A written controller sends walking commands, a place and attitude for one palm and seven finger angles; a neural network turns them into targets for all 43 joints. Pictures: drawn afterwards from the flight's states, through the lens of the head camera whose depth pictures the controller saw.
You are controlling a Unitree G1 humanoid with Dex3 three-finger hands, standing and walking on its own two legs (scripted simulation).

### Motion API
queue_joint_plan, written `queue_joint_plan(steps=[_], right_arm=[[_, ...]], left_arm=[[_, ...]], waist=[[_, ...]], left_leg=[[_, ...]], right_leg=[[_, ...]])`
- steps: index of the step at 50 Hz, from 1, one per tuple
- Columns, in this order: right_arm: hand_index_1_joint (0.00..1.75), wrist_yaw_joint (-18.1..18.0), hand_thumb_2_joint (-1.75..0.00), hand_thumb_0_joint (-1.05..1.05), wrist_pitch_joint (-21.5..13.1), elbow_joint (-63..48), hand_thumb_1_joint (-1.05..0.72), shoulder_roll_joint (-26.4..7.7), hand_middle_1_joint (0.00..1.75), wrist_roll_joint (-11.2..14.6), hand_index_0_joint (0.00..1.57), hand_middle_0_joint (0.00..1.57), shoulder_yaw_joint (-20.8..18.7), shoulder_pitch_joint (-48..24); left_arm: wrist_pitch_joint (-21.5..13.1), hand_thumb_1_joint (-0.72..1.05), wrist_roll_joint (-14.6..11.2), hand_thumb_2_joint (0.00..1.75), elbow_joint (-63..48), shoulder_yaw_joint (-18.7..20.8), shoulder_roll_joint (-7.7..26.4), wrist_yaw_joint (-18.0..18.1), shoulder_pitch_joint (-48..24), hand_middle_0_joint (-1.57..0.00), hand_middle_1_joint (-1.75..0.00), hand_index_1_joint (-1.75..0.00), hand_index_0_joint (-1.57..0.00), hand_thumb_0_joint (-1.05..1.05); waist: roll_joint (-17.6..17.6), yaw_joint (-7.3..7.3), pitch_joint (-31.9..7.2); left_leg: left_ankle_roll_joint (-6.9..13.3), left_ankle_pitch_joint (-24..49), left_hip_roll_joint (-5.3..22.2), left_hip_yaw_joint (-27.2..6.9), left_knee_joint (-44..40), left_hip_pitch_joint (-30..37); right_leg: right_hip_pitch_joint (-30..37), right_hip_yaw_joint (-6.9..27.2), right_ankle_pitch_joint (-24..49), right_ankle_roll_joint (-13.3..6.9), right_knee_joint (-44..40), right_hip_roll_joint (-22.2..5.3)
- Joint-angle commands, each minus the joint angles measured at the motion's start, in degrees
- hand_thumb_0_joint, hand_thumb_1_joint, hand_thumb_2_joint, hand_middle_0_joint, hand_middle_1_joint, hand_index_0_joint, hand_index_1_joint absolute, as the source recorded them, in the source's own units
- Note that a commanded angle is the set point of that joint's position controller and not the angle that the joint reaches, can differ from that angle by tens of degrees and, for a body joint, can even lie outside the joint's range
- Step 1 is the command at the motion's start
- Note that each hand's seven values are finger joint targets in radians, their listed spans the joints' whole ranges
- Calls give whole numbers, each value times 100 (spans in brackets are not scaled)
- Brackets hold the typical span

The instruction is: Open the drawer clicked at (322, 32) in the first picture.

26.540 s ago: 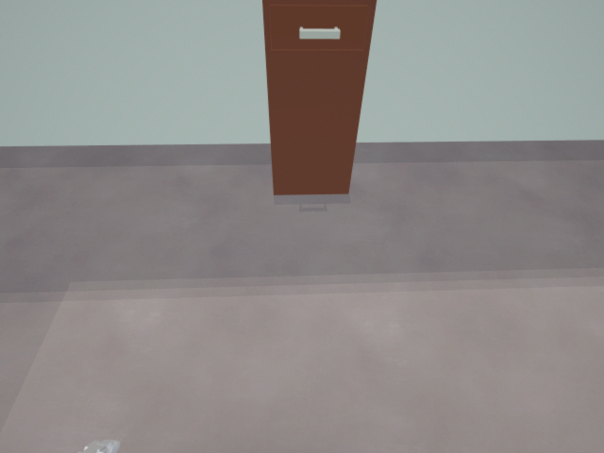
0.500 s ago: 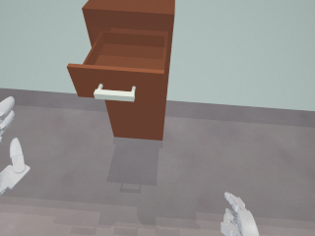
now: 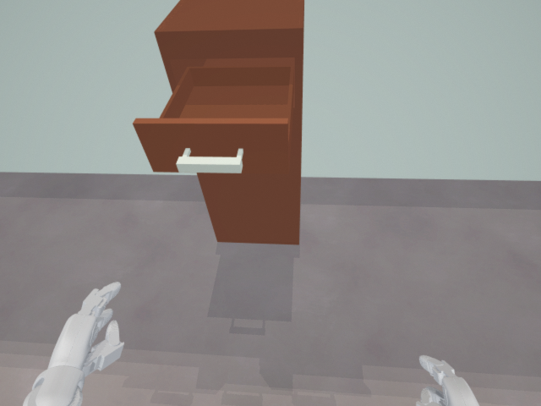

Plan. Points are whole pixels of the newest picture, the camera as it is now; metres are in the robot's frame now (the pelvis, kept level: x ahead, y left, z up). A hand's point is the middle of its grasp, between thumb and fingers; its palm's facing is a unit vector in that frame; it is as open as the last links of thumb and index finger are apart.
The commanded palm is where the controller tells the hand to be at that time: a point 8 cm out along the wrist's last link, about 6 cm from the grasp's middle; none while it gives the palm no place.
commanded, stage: let the arm hang, fingers relaxed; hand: left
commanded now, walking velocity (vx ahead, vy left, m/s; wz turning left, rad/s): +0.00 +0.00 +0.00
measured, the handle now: (211, 158) +0.60 +0.17 +0.02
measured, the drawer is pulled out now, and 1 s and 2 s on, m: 0.29 0.29 0.29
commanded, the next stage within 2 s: look to check the result in 0.96 s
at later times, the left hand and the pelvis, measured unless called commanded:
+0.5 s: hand out of the picture -0.07 +0.18 -0.16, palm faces +0.03 -0.98 -0.22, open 7.3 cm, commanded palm none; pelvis -0.01 -0.01 +0.01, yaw +1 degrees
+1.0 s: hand out of the picture +0.03 +0.17 -0.16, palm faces +0.01 -0.98 -0.21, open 7.3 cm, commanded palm none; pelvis +0.00 -0.02 +0.01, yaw +0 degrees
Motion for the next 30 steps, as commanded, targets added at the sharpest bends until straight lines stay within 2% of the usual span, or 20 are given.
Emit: queue_joint_plan(steps=[1,3,4,6,8,11,12,14,15,17,19,22,25,27,30], right_arm=[[30,-35,-90,0,105,-234,-90,-804,30,-14,20,20,-236,51],[30,-44,-90,0,265,-8,-90,-489,30,-45,20,20,-144,236],[30,-48,-90,0,312,132,-90,-377,30,-58,20,20,-100,335],[30,-59,-90,0,348,390,-90,-289,30,-57,20,20,-74,468],[30,-87,-90,0,338,583,-90,-323,30,-48,20,20,-80,527],[30,-153,-90,0,295,924,-90,-258,30,-35,20,20,-85,641],[30,-166,-90,0,287,1012,-90,-205,30,-24,20,20,-90,704],[30,-196,-90,0,296,1180,-90,-108,30,-5,20,20,-104,891],[30,-211,-90,0,310,1271,-90,-48,30,-6,20,20,-105,1000],[30,-228,-90,0,338,1406,-90,48,30,-13,20,20,-121,1128],[30,-238,-90,0,361,1465,-90,86,30,-8,20,20,-157,1200],[30,-234,-90,0,398,1559,-90,185,30,-24,20,20,-178,1315],[30,-220,-90,0,417,1580,-90,238,30,-29,20,20,-215,1340],[30,-212,-90,0,416,1606,-90,273,30,-38,20,20,-223,1356],[30,-205,-90,0,409,1607,-90,337,30,-46,20,20,-219,1330]], left_arm=[[109,90,59,90,1499,-109,691,-87,5,-20,-30,-30,-20,0],[179,90,14,90,2175,-248,620,-41,-308,-20,-30,-30,-20,0],[203,90,-1,90,2475,-317,544,-34,-417,-20,-30,-30,-20,0],[211,90,-30,90,2972,-384,418,-31,-431,-20,-30,-30,-20,0],[196,90,-44,90,3401,-385,336,-25,-259,-20,-30,-30,-20,0],[157,90,-83,90,4008,-369,106,-15,86,-20,-30,-30,-20,0],[146,90,-93,90,4160,-369,73,-10,180,-20,-30,-30,-20,0],[133,90,-95,90,4394,-369,-45,5,225,-20,-30,-30,-20,0],[139,90,-103,90,4485,-377,-128,17,249,-20,-30,-30,-20,0],[157,90,-100,90,4657,-375,-232,32,328,-20,-30,-30,-20,0],[167,90,-98,90,4774,-376,-275,46,415,-20,-30,-30,-20,0],[197,90,-86,90,4845,-364,-330,63,443,-20,-30,-30,-20,0],[209,90,-75,90,4861,-350,-326,77,478,-20,-30,-30,-20,0],[206,90,-66,90,4829,-334,-322,83,449,-20,-30,-30,-20,0],[205,90,-59,90,4788,-320,-356,90,412,-20,-30,-30,-20,0]], waist=[[-1371,-26,-226],[-1114,-109,41],[-886,-156,142],[-460,-156,267],[74,-81,316],[357,30,56],[385,40,-40],[54,4,7],[-2,-12,38],[110,-23,227],[-179,-13,353],[-270,-26,602],[-445,-22,654],[-492,-29,716],[-357,-30,724]], left_leg=[[44,246,324,-700,-358,352],[-69,-153,132,-470,-181,707],[-90,-176,145,-448,-224,766],[-100,-161,232,-511,-458,812],[-73,-201,397,-704,-892,645],[-52,-253,455,-771,-1169,504],[-48,-196,450,-753,-1172,590],[-53,-7,474,-718,-1133,745],[-51,-86,475,-723,-1157,765],[-51,-394,466,-731,-1270,705],[-36,-555,481,-739,-1312,724],[-40,-827,437,-722,-1359,594],[-32,-943,413,-681,-1318,582],[-30,-912,389,-662,-1290,565],[-24,-1017,419,-710,-1387,509]], right_leg=[[108,847,177,-527,-996,-537],[-352,960,-475,-645,-1437,-733],[-459,975,-702,-630,-1498,-705],[-474,901,-913,-551,-1515,-560],[-159,723,-759,-444,-1396,-351],[511,629,-191,-417,-1339,-263],[594,614,-77,-440,-1363,-282],[554,520,34,-435,-1445,-296],[533,509,-60,-437,-1488,-290],[411,464,-297,-436,-1538,-263],[311,441,-480,-427,-1608,-250],[115,460,-823,-424,-1627,-242],[-7,491,-1070,-416,-1662,-244],[-101,528,-1116,-429,-1662,-259],[-99,504,-1063,-403,-1573,-205]])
